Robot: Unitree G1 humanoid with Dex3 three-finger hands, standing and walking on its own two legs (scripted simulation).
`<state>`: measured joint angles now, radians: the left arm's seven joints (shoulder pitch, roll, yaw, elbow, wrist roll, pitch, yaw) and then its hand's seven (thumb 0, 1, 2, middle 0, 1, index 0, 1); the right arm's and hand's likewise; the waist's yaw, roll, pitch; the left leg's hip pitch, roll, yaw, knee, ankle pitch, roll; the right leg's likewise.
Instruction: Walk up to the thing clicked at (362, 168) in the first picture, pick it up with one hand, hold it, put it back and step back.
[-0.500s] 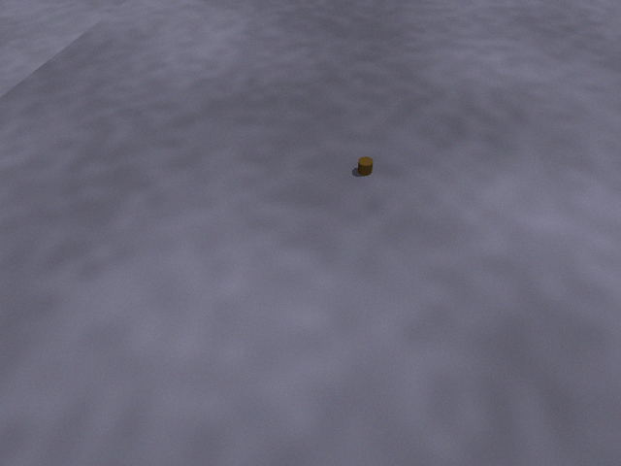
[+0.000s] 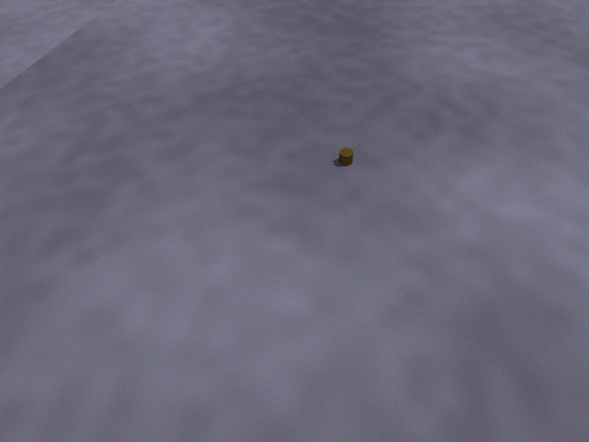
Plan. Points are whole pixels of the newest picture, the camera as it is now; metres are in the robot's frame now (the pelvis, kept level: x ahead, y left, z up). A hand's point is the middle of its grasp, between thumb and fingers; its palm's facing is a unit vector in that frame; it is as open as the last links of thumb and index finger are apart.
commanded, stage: stand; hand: left
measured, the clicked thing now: (345, 156) +1.53 -0.17 -0.75
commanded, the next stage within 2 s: walk up in 0.62 s
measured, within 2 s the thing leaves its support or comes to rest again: neither
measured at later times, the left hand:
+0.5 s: hand out of the picture +0.08 +0.25 -0.16, palm faces -0.03 -0.94 -0.33, open 7.4 cm
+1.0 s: hand (98, 393) +0.22 +0.36 -0.15, palm faces -0.34 -0.83 -0.44, open 7.4 cm
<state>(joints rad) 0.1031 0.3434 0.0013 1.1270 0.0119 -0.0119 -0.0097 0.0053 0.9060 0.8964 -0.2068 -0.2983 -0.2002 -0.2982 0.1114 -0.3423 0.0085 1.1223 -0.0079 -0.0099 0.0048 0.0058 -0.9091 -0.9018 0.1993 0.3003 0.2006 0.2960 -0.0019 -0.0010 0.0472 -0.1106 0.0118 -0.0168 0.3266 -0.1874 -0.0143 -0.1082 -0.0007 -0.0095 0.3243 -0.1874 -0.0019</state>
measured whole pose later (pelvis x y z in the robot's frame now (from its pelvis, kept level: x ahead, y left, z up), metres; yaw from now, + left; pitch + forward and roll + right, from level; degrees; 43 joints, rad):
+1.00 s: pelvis +0.08 +0.09 -0.01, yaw -19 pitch +1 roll -1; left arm 0.27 0.45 0.06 1.02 0.01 -0.01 -0.01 0.01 0.91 0.90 -0.21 -0.30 -0.20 -0.30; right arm 0.19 -0.44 -0.09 0.86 -0.05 -0.02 0.10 0.01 -0.91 -0.90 0.20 0.30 0.20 0.30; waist -0.04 0.01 0.03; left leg -0.20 -0.01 -0.02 0.46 -0.29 0.03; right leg -0.45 -0.01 0.07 0.92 -0.43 -0.02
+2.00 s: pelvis +0.61 +0.11 -0.03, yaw -56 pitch +0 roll +0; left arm 0.30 0.45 0.05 0.89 -0.01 -0.05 0.07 0.01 0.90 0.90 -0.21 -0.30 -0.20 -0.30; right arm 0.36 -0.44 -0.10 0.73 -0.08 0.07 0.08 0.01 -0.91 -0.90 0.20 0.30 0.20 0.30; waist -0.14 0.07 0.07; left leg -0.29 0.01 0.24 0.68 -0.40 0.10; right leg -0.48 -0.03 -0.14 0.78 -0.29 -0.05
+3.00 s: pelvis +1.07 +0.26 -0.08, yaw -79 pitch +0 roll +0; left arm 0.35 0.49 0.07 0.74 0.06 -0.06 0.09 0.00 0.89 0.90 -0.22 -0.30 -0.21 -0.30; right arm 0.22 -0.53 -0.13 0.63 -0.06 0.12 0.09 0.01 -0.91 -0.90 0.20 0.30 0.20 0.30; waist 0.01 0.12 0.10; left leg -0.49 0.10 -0.05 1.05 -0.55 0.02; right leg -0.65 -0.12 0.18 0.89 -0.28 0.01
